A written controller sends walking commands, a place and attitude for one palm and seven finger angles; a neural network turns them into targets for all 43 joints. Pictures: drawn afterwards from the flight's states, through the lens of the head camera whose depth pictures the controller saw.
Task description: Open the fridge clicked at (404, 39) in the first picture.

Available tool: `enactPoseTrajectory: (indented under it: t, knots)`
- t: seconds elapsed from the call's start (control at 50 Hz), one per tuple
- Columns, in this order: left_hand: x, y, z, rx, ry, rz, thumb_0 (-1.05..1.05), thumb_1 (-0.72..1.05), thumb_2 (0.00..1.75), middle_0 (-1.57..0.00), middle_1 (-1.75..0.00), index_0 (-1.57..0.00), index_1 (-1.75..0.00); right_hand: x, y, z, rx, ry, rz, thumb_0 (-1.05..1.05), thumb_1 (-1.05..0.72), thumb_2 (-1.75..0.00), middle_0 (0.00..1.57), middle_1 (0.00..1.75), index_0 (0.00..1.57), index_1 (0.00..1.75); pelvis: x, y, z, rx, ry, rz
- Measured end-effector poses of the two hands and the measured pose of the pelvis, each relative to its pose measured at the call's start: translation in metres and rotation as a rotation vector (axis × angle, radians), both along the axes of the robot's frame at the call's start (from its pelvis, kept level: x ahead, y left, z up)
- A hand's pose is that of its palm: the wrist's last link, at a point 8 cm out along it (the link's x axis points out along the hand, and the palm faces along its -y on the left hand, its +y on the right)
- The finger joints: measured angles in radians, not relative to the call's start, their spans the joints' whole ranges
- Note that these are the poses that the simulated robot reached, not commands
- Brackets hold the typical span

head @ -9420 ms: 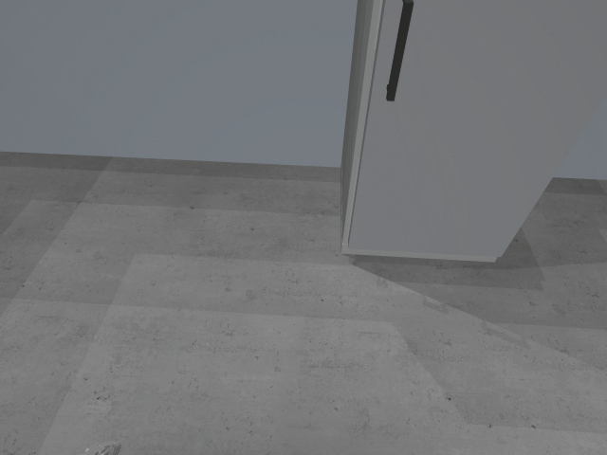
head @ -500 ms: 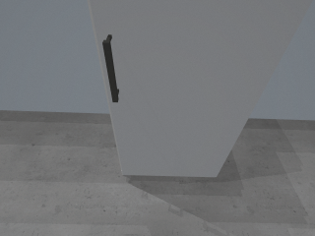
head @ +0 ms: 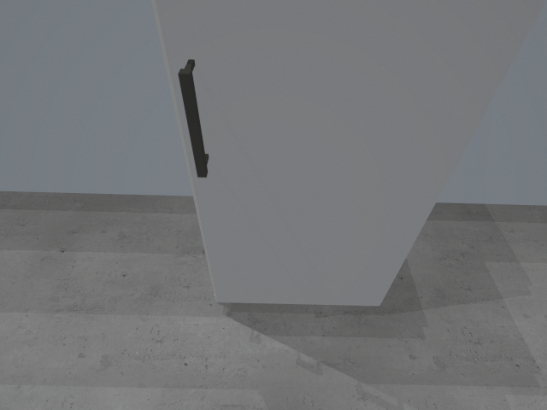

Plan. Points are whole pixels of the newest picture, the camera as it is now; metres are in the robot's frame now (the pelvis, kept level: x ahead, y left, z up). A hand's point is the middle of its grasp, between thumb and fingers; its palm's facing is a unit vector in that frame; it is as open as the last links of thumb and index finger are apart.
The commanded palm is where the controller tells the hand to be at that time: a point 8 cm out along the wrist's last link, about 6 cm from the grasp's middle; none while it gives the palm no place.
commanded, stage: look again from close up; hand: left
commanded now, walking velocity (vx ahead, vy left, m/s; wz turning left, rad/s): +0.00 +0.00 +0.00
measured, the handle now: (197, 123) +0.59 +0.19 +0.12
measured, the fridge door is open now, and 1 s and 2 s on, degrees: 0 0 0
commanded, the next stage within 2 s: shuffle to correct the standing spot in 1.40 s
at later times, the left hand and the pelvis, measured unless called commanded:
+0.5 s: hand out of the picture +0.00 +0.16 -0.18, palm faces +0.05 -0.99 -0.15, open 7.4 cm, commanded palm none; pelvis +0.01 +0.00 +0.00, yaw +0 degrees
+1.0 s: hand out of the picture +0.01 +0.16 -0.17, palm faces +0.04 -0.99 -0.15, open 7.4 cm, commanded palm none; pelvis +0.03 +0.00 +0.00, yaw +0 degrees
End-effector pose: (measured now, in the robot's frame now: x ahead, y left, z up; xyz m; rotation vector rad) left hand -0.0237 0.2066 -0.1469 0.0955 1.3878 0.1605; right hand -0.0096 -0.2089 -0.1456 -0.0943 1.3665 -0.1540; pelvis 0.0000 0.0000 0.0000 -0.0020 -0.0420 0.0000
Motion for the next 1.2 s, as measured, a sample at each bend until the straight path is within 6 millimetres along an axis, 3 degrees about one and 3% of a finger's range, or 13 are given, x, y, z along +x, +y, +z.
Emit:
enactPoseTrajectory:
  t: [0.4,1.2]
  knots:
    - [0.011,0.001,-0.001,-0.009,0.003,-0.004,0.0,0.91,0.9,-0.2,-0.3,-0.2,-0.3,-0.003,0.002,0.003,-0.003,0.037,-0.004,0.0,-0.91,-0.9,0.2,0.3,0.2,0.3,0.007,0.001,0.001,-0.003,0.011,0.0]
    - [0.037,0.002,0.002,-0.012,0.017,-0.02,0.0,0.91,0.9,-0.2,-0.3,-0.2,-0.3,0.024,0.004,0.005,-0.006,0.04,-0.006,0.0,-0.92,-0.9,0.2,0.3,0.2,0.3,0.031,0.003,0.004,0.002,0.013,-0.011]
